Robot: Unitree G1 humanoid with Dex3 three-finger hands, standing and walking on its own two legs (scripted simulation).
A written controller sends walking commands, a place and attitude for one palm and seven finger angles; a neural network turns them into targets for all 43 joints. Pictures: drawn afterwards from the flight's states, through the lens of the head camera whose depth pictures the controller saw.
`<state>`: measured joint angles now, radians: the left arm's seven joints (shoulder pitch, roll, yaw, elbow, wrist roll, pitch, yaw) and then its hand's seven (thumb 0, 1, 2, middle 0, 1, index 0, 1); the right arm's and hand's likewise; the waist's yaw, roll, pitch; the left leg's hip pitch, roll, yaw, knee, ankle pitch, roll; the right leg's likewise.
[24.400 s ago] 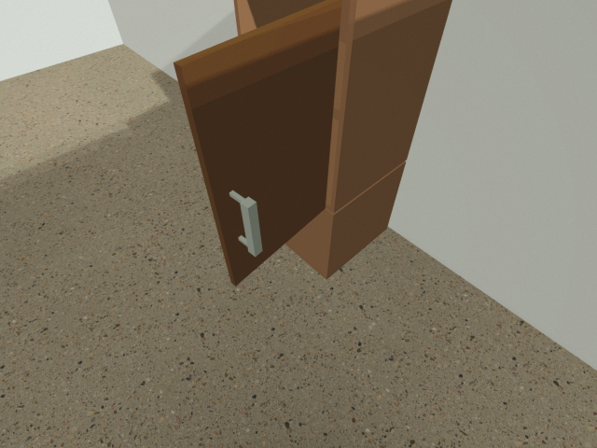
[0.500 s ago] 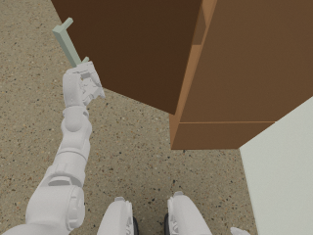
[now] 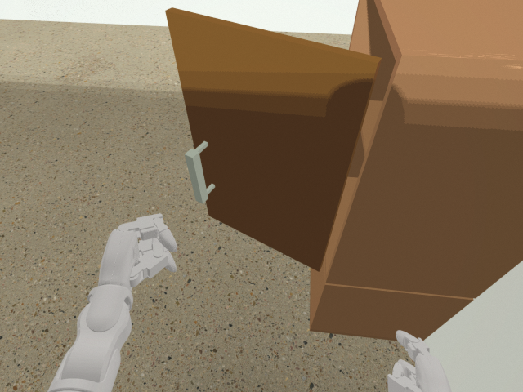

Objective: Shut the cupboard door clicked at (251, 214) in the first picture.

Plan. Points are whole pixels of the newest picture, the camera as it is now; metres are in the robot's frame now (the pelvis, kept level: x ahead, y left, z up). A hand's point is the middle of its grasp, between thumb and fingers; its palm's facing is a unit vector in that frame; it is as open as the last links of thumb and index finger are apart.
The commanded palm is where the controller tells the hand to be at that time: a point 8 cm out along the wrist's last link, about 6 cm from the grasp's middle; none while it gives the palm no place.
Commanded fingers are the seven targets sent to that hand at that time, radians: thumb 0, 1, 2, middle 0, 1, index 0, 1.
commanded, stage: draw the hand back to the body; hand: left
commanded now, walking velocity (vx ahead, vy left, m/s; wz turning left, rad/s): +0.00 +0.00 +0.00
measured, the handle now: (202, 172) +0.62 +0.18 -0.08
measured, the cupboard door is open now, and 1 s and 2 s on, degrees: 66 66 66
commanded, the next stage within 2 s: step back with the hand held close in 0.92 s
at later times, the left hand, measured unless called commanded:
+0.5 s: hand (9, 270) +0.21 +0.27 +0.18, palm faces +0.44 -0.80 -0.41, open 5.8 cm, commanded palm +0.16 +0.31 +0.20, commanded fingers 0.00 0.90 0.90 -0.23 -0.33 -0.23 -0.33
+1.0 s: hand out of the picture +0.19 +0.26 +0.20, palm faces +0.47 -0.78 -0.42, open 7.4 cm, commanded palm +0.14 +0.30 +0.20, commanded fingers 0.00 0.90 0.90 -0.20 -0.30 -0.20 -0.30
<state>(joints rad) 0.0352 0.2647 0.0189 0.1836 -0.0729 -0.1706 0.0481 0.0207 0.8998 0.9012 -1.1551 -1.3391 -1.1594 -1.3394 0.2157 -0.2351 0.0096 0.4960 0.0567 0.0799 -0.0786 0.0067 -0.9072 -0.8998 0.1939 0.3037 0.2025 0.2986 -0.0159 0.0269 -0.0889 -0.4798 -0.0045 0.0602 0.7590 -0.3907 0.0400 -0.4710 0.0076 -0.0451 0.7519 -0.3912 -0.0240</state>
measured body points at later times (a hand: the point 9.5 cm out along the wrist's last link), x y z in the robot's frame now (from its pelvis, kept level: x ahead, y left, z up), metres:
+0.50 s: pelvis +0.02 +0.01 +0.03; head +0.00 -0.02 +0.48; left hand +0.18 +0.31 +0.21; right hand +0.21 -0.19 -0.06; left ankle +0.00 +0.09 -0.71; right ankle -0.01 -0.10 -0.71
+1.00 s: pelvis +0.01 -0.01 +0.03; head -0.02 -0.03 +0.48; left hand +0.16 +0.30 +0.22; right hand +0.20 -0.22 -0.05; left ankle +0.00 +0.09 -0.71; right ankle -0.01 -0.10 -0.71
